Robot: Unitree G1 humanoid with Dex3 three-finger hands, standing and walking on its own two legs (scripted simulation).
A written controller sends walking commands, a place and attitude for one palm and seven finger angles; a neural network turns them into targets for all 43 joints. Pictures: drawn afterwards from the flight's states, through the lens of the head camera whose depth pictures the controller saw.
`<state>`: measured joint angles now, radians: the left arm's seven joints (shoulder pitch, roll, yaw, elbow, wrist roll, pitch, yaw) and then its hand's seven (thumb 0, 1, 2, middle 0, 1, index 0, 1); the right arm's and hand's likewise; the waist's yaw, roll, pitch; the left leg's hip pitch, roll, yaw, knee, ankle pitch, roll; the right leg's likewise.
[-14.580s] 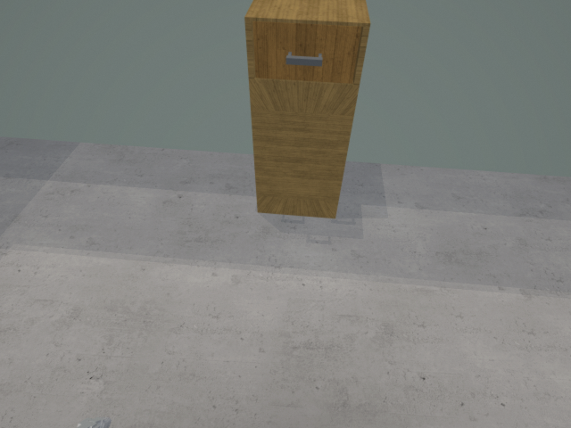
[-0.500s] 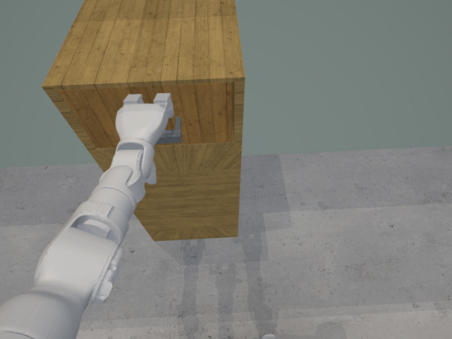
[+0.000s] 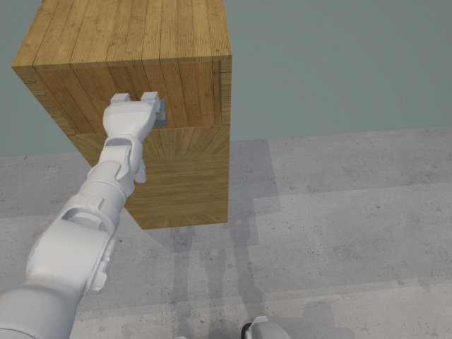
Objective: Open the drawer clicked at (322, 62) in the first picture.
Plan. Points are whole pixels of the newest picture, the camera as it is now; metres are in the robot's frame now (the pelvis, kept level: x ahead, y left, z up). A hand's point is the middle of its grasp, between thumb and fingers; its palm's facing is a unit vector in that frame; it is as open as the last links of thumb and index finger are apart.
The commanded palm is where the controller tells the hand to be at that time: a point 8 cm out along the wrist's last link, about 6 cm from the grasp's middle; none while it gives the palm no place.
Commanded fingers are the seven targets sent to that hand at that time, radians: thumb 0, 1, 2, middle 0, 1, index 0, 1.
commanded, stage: lower the fingers behind the handle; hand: left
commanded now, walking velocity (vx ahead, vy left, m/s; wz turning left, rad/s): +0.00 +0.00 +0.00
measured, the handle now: (138, 113) +0.55 +0.13 +0.04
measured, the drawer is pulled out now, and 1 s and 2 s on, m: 0.00 0.00 0.02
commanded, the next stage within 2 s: close the thumb around the handle in 0.58 s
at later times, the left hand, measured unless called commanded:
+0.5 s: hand (138, 137) +0.50 +0.14 +0.02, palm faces -0.05 -0.01 -1.00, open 13.8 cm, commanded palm +0.48 +0.14 +0.07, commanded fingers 0.00 -0.50 0.30 -0.30 -1.20 -0.30 -1.20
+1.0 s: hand (140, 136) +0.50 +0.13 +0.02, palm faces -0.03 +0.00 -1.00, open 10.8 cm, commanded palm +0.48 +0.14 +0.07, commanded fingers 0.00 0.45 0.71 -0.37 -1.30 -0.37 -1.30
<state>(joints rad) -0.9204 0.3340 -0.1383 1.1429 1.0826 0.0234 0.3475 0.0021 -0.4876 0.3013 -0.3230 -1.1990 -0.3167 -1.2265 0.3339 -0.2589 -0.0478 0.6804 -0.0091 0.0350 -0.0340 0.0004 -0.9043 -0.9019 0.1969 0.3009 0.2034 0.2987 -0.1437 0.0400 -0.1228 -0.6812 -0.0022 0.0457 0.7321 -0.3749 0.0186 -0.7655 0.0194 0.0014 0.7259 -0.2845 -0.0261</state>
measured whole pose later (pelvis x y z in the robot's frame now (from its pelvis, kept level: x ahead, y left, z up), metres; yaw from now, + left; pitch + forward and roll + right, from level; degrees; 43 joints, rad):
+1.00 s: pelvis +0.01 +0.01 +0.00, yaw +0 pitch +19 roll +0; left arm -0.94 0.26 -0.17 1.19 1.08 0.13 0.43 0.00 -0.05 0.49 -0.37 -1.26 -0.36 -1.27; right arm 0.32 -0.23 -0.04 0.71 -0.02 0.08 -0.02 0.00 -0.90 -0.90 0.20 0.30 0.20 0.30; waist -0.14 0.05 -0.14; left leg -0.69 -0.01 0.04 0.76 -0.40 0.03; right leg -0.76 0.01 0.00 0.74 -0.31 -0.01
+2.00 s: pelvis +0.04 +0.00 +0.01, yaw +0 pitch +17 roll +0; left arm -0.68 0.22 -0.21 0.92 1.10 0.11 0.43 0.00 0.79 0.82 -0.36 -1.35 -0.41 -1.35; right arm 0.25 -0.23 -0.07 0.70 -0.01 0.12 0.00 0.00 -0.91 -0.90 0.20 0.30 0.20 0.30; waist -0.06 0.06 -0.14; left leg -0.56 0.00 0.03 0.68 -0.42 0.02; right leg -0.64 0.02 -0.01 0.68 -0.34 -0.02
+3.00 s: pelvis +0.03 +0.00 +0.01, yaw +0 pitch +9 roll +0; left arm -0.06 0.19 -0.32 0.28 1.12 0.14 0.38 0.03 0.76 0.80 -0.32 -1.35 -0.42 -1.35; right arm 0.08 -0.22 -0.04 0.60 0.00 0.11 0.04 0.00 -0.91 -0.90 0.19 0.30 0.20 0.30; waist 0.05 0.05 -0.12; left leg -0.38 0.00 0.04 0.64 -0.41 0.01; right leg -0.48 0.03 0.01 0.67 -0.34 -0.03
